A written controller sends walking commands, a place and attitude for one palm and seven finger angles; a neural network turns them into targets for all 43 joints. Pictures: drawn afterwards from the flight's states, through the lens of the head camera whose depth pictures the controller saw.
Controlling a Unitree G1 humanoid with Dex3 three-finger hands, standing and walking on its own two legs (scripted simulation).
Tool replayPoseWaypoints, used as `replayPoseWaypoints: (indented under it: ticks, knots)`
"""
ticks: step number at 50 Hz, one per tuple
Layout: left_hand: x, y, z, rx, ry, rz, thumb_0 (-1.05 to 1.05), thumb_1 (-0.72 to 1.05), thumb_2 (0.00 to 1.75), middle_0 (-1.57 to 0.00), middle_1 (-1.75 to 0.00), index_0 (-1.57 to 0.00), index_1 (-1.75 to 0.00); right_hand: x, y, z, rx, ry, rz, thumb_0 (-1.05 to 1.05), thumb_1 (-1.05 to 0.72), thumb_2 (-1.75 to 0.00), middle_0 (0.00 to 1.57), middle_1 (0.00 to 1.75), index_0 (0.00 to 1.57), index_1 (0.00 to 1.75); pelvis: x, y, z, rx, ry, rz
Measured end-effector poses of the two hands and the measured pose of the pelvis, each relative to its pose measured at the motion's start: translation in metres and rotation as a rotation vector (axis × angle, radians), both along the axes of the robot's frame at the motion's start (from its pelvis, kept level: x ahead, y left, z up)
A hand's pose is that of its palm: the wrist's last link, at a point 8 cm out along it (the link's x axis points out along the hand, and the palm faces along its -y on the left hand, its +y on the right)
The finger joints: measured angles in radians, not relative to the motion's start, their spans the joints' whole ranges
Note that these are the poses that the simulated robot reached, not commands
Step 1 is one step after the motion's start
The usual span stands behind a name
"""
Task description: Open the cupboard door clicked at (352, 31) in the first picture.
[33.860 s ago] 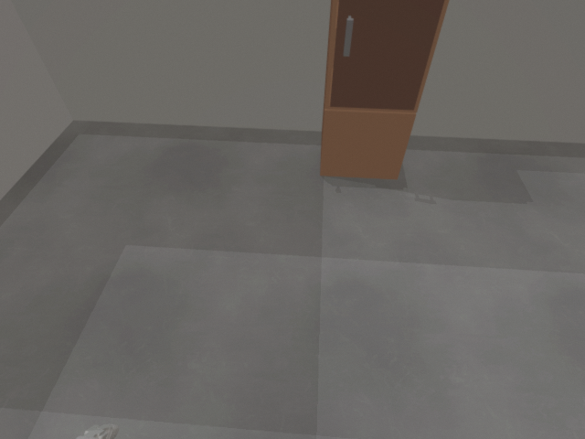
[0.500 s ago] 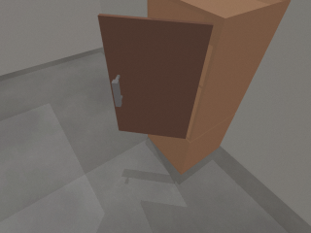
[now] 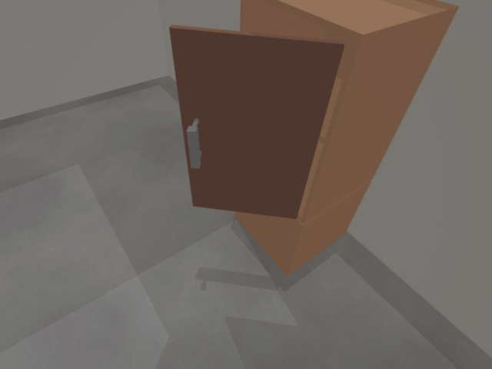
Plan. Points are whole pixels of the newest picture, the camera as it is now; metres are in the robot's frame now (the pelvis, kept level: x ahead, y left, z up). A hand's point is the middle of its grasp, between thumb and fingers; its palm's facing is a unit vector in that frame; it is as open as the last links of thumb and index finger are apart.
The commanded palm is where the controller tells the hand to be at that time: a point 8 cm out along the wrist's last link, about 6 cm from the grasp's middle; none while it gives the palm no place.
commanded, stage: come to a stop and stand still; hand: left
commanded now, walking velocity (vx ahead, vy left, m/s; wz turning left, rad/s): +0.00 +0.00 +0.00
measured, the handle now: (196, 143) +0.67 +0.17 -0.04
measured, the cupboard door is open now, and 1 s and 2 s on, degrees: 46 46 46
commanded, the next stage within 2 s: look again from close up in 0.08 s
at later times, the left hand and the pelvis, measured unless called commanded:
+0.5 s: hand out of the picture +0.01 +0.17 -0.18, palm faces +0.00 -0.99 -0.15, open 7.3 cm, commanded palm none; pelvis +0.01 +0.01 +0.00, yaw -1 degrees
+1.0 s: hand out of the picture +0.02 +0.17 -0.18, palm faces +0.01 -0.99 -0.15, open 7.3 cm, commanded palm none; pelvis +0.04 +0.00 +0.00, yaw -2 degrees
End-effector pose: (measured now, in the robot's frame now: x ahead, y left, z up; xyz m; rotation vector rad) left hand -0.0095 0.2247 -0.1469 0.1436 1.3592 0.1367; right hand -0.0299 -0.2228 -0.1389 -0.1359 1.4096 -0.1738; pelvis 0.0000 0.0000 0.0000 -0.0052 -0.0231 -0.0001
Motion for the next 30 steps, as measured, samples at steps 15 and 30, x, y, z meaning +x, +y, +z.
replayPoseWaypoints:
  ticks: [15,30]
  knots:
    - [0.000,-0.010,-0.003,-0.034,0.021,-0.002,0.00,0.91,0.90,-0.20,-0.30,-0.20,-0.30,0.033,0.010,-0.001,0.006,-0.066,0.001,0.01,-0.92,-0.90,0.20,0.30,0.20,0.30,0.007,0.006,0.001,0.001,0.000,-0.018]
    - [0.015,-0.004,-0.002,-0.027,0.015,-0.013,0.00,0.91,0.90,-0.20,-0.30,-0.20,-0.30,0.042,0.010,0.003,-0.004,-0.063,-0.001,0.01,-0.92,-0.90,0.20,0.30,0.20,0.30,0.015,0.008,0.003,0.002,-0.002,-0.022]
